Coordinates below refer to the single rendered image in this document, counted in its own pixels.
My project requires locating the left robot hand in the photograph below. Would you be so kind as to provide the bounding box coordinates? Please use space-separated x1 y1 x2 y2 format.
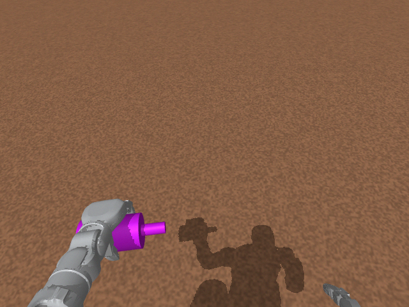
81 198 135 261

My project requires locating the bottle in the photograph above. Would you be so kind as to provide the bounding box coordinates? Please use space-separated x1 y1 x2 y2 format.
76 212 166 252

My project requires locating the left robot arm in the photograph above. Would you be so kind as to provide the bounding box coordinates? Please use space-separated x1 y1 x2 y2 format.
27 221 112 307

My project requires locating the right robot hand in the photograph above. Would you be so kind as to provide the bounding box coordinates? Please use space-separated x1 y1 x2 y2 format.
323 283 361 307

